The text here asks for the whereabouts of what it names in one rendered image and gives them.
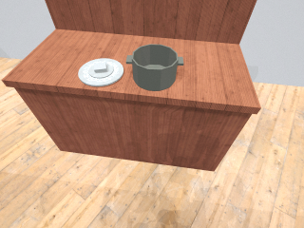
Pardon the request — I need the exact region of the knob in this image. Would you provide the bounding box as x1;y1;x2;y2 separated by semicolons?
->
94;62;107;72

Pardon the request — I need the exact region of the pot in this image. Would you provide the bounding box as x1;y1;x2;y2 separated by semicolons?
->
125;44;184;91

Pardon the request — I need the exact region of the table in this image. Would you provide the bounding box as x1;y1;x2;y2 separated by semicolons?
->
1;0;261;172

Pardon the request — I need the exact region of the lid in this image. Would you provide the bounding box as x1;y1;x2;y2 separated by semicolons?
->
78;58;124;87

